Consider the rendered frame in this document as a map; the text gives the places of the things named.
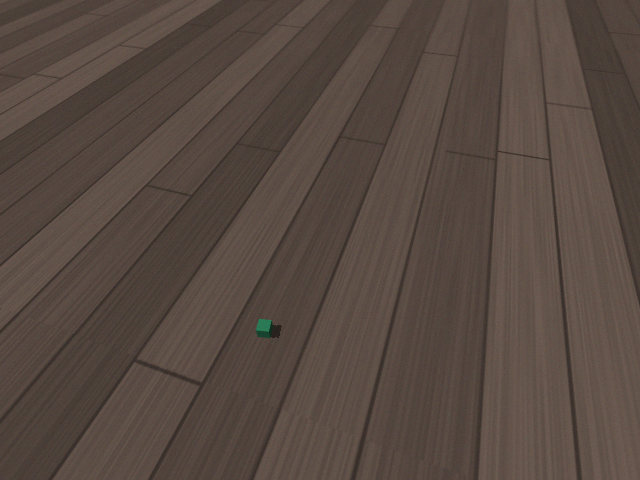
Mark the cube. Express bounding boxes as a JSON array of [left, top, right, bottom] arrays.
[[256, 319, 273, 338]]

